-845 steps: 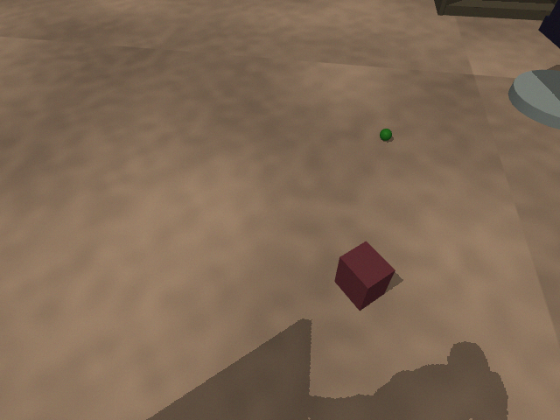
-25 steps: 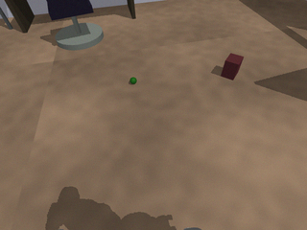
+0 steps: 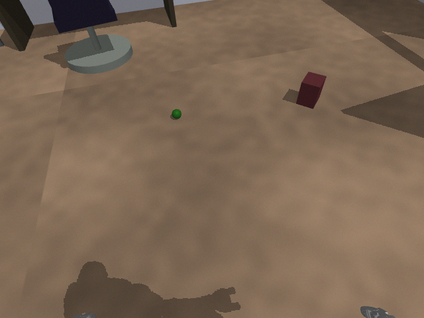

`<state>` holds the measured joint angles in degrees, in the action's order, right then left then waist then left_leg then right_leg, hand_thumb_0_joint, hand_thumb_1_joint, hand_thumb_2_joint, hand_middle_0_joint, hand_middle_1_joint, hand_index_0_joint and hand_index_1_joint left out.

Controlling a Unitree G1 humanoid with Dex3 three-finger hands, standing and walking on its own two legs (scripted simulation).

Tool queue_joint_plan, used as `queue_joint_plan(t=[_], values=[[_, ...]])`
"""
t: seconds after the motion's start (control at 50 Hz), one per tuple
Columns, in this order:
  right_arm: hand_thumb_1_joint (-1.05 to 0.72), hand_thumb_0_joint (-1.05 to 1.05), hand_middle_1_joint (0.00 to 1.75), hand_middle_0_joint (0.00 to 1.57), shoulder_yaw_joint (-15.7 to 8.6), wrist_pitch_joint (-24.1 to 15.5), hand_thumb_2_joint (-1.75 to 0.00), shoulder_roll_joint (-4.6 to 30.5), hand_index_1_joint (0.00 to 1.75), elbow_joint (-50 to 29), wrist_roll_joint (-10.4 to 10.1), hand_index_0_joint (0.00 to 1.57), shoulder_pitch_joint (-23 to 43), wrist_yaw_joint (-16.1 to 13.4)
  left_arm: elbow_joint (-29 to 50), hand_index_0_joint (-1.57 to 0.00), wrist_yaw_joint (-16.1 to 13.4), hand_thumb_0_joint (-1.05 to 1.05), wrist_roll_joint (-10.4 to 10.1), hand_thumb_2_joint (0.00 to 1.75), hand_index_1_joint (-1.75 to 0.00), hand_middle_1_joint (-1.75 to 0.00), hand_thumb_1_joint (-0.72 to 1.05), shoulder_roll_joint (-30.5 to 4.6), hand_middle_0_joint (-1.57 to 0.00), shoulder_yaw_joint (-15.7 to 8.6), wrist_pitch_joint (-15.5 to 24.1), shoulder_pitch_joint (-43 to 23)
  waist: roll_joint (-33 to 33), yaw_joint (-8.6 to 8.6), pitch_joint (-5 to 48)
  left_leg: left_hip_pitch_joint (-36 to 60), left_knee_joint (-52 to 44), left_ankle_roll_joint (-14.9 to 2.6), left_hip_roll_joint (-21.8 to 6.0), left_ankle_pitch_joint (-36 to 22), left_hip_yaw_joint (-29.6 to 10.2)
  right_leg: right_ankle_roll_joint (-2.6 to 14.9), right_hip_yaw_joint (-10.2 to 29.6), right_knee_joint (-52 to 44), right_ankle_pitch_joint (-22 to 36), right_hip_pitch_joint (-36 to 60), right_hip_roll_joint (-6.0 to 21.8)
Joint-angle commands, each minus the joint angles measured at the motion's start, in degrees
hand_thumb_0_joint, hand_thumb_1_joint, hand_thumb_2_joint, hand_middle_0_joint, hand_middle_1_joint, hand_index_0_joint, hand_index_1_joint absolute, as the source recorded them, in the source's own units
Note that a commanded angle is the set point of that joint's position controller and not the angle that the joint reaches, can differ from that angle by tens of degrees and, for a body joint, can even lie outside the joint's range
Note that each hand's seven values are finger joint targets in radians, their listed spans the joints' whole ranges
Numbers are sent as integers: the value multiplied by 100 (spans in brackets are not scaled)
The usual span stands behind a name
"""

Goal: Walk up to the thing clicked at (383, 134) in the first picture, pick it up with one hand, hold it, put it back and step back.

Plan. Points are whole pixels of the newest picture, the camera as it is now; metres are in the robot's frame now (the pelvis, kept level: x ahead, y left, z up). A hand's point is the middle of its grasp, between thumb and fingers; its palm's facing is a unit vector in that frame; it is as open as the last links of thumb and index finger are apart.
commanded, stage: stand
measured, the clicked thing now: (176, 113) +1.50 +0.30 -0.74
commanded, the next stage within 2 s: none
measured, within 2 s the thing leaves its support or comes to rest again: neither
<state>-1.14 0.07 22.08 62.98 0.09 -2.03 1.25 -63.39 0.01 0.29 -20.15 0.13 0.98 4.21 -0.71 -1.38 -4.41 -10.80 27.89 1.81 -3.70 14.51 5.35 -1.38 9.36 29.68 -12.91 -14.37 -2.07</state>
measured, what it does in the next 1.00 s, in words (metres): stands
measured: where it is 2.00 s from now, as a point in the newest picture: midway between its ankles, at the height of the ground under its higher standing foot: outside the picture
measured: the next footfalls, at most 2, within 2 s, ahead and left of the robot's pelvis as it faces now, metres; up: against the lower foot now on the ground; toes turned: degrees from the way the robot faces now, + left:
none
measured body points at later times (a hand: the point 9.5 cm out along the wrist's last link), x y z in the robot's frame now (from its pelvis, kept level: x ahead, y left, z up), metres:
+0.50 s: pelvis +0.00 +0.00 +0.01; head +0.01 +0.00 +0.46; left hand +0.08 +0.31 -0.12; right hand +0.09 -0.30 -0.12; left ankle +0.01 +0.14 -0.74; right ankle +0.04 -0.13 -0.74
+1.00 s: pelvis +0.01 +0.01 +0.01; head +0.02 +0.01 +0.46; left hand +0.07 +0.31 -0.12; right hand +0.10 -0.29 -0.12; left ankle +0.01 +0.14 -0.74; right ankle +0.04 -0.13 -0.74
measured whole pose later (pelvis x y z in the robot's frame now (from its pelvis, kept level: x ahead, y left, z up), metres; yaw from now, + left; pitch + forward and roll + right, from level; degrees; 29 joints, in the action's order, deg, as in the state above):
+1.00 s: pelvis +0.01 +0.01 +0.01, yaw +3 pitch -3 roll +0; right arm -1.2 0.0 20.2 65.7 0.6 -5.4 1.2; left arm -64.6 0.3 0.3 -20.1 0.2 0.5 6.2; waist 0.2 -0.8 -3.4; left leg -7.2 20.3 1.3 -1.9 10.6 2.4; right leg -1.9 6.3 21.3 -9.9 -9.0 0.2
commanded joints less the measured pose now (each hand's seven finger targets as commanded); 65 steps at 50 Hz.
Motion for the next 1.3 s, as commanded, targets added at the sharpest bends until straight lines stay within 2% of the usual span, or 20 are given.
queue_joint_plan(t=[0.0,0.02,0.04,0.08,0.12,0.14,0.16,0.34,0.46,0.6,0.66,0.76,0.84,0.96,1.0,1.04,1.08,1.16,1.24,1.28], values=[[-90,0,30,20,-244,-130,-90,1118,30,-213,31,20,145,-112,249,-20,-65,0,8,90,-30,-30,90,-1272,-20,-253,146,-320,236,-51,887,834,-715,-268,-435,-671,-602,278,357,-812,1390,85,691],[-90,0,30,20,-242,-138,-90,1129,30,-205,37,20,187,-119,257,-20,-66,0,-5,90,-30,-30,90,-1236,-20,-243,133,-318,189,-18,871,822,-757,-276,-455,-792,-628,272,278,-811,1474,115,660],[-90,0,30,20,-234,-140,-90,1109,30,-185,41,20,195,-120,245,-20,-69,0,-21,90,-30,-30,90,-1257,-20,-259,115,-393,188,4,766,649,-897,-276,-459,-563,-675,257,273,-897,1220,178,659],[-90,0,30,20,-243,-147,-90,1102,30,-164,47,20,194,-123,225,-20,-69,0,-17,90,-30,-30,90,-1248,-20,-262,107,-405,169,5,818,696,-952,-265,-469,-616,-669,261,236,-921,1238,269,680],[-90,0,30,20,-240,-148,-90,1070,30,-114,50,20,199,-115,192,-20,-66,0,-10,90,-30,-30,90,-1236,-20,-254,103,-370,174,25,665,679,-1039,-241,-453,-441,-695,263,228,-1055,917,172,673],[-90,0,30,20,-256,-153,-90,1109,30,-111,50,20,169,-117,206,-20,-70,0,4,90,-30,-30,90,-1222,-20,-257,110,-430,102,-1,776,691,-1029,-243,-457,-520,-674,271,218,-1016,1058,313,700],[-90,0,30,20,-238,-154,-90,1079,30,-77,58,20,164,-112,193,-20,-57,0,-8,90,-30,-30,90,-1197,-20,-250,102,-369,99,53,617,578,-1128,-227,-448,-296,-704,253,228,-1102,842,199,668],[-90,0,30,20,-245,-178,-90,1019,30,-43,54,20,51,-117,169,-20,-68,0,3,90,-30,-30,90,-1220,-20,-284,118,-350,102,11,760,764,-1126,-234,-455,-732,-700,254,126,-1090,1284,377,724],[-90,0,30,20,-264,-129,-90,1019,30,-47,56,20,39,-106,164,-20,-66,0,24,90,-30,-30,90,-1181,-20,-263,95,-279,138,21,491,595,-1193,-244,-433,-107,-746,230,139,-1256,652,162,696],[-90,0,30,20,-259,-126,-90,989,30,-61,58,20,-32,-95,183,-20,-64,0,17,90,-30,-30,90,-1258,-20,-282,113,-233,233,12,463,592,-1172,-261,-398,-84,-765,231,186,-1338,449,154,739],[-90,0,30,20,-256,-130,-90,989,30,-62,62,20,-77,-94,189,-20,-54,0,16,90,-30,-30,90,-1224,-20,-264,107,-176,187,9,514,683,-1164,-253,-411,-211,-765,239,160,-1316,459,112,728],[-90,0,30,20,-262,-129,-90,1032,30,-68,54,20,-84,-101,209,-20,-63,0,18,90,-30,-30,90,-1193,-20,-243,120,-115,77,31,686,687,-1102,-284,-431,-622,-778,222,74,-1219,1075,374,764],[-90,0,30,20,-237,-134,-90,1009,30,-56,50,20,-79,-110,200,-20,-59,0,5,90,-30,-30,90,-1207,-20,-246,83,-105,50,54,490,524,-1221,-237,-393,-301,-792,237,61,-1228,731,349,729],[-90,0,30,20,-249,-125,-90,1045,30,-53,40,20,-70,-112,218,-20,-64,0,16,90,-30,-30,90,-1182,-20,-216,88,-61,86,53,582,687,-1126,-250,-415,-613,-797,234,13,-1189,930,344,738],[-90,0,30,20,-242,-108,-90,1019,30,-58,30,20,-39,-109,208,-20,-61,0,24,90,-30,-30,90,-1196,-20,-217,78,-45,85,58,437,575,-1198,-255,-393,-264,-808,227,35,-1268,703,278,728],[-90,0,30,20,-244,-123,-90,1024,30,-74,32,20,-117,-101,234,-20,-64,0,19,90,-30,-30,90,-1236,-20,-223,91,-76,146,24,606,678,-1142,-253,-400,-601,-781,248,42,-1208,994,395,772],[-90,0,30,20,-229,-120,-90,1011,30,-55,32,20,-75,-101,222,-20,-67,0,8,90,-30,-30,90,-1200,-20,-206,87,-36,97,61,509,644,-1150,-253,-404,-547,-807,234,28,-1237,875,345,748],[-90,0,30,20,-239,-117,-90,1031,30,-85,31,20,-81,-109,243,-20,-71,0,21,90,-30,-30,90,-1225,-20,-208,90,-52,130,45,634,740,-1093,-263,-418,-843,-790,236,-6,-1177,1160,435,771],[-90,0,30,20,-215,-130,-90,1017,30,-91,32,20,-103,-113,257,-20,-70,0,5,90,-30,-30,90,-1230,-20,-207,88,-93,93,42,621,690,-1122,-254,-417,-866,-779,226,-11,-1175,1280,531,789],[-90,0,30,20,-212,-121,-90,1012,30,-96,31,20,-75,-118,253,-20,-73,0,5,90,-30,-30,90,-1234,-20,-212,67,-95,90,57,497,619,-1186,-245,-409,-661,-811,223,-23,-1207,1018,459,759]])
